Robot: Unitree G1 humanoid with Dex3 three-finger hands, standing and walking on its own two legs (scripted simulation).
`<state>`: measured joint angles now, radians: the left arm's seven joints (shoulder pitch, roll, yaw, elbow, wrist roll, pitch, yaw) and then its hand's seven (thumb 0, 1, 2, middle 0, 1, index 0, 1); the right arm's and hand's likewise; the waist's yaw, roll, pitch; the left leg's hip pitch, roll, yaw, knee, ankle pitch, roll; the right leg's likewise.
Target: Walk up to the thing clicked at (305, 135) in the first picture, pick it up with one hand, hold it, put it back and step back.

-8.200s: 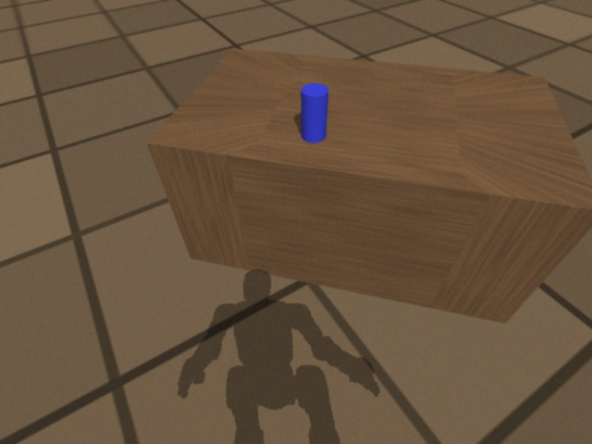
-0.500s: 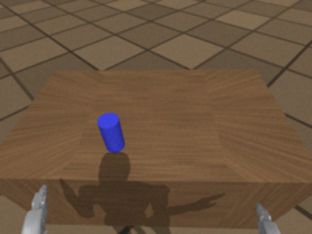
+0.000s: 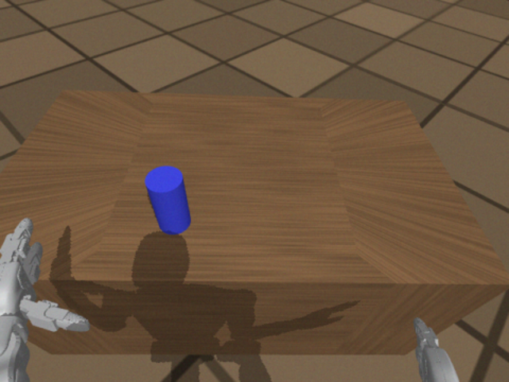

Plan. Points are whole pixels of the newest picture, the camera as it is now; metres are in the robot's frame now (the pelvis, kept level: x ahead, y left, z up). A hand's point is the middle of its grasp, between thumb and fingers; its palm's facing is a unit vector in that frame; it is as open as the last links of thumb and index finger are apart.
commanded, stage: go down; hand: left
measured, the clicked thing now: (169, 201) +0.53 +0.19 -0.08
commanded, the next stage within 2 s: none
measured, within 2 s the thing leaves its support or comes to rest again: neither
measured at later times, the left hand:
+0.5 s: hand (50, 260) +0.32 +0.33 +0.02, palm faces +0.25 -0.97 -0.07, open 17.5 cm
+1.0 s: hand (39, 225) +0.38 +0.36 +0.03, palm faces +0.20 -0.98 +0.02, open 17.7 cm
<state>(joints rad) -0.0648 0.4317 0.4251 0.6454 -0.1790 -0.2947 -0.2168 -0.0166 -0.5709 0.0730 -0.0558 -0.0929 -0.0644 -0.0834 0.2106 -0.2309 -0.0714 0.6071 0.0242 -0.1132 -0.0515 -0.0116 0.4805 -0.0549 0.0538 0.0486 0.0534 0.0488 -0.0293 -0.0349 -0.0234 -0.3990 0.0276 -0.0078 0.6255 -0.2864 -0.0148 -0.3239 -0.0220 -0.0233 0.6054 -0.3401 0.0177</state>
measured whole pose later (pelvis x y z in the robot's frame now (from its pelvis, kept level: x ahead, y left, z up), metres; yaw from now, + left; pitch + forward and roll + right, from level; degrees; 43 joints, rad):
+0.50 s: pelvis +0.01 +0.01 -0.02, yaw -1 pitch +9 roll -2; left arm -0.18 0.47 0.52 0.74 -0.23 -0.37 -0.36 -0.02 -0.57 0.08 -0.06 -0.06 -0.06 -0.06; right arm 0.26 -0.24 -0.06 0.53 0.01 -0.12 -0.04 -0.01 0.49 -0.06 0.05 0.05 0.05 0.05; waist -0.03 -0.03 -0.08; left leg -0.57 0.03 0.00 0.79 -0.37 0.00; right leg -0.49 -0.02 -0.01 0.74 -0.41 0.03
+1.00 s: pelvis +0.00 +0.01 -0.05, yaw -1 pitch +16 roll -3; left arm -0.46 0.72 0.68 1.01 -0.26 -0.35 -0.55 -0.02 -0.61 0.08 -0.06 -0.06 -0.05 -0.06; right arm 0.33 -0.27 0.02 0.34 0.01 -0.16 -0.05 -0.01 0.51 -0.05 0.05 0.05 0.05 0.05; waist -0.11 -0.04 -0.12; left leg -0.83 0.05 -0.02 0.98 -0.43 -0.01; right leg -0.73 0.00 -0.02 0.92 -0.46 0.02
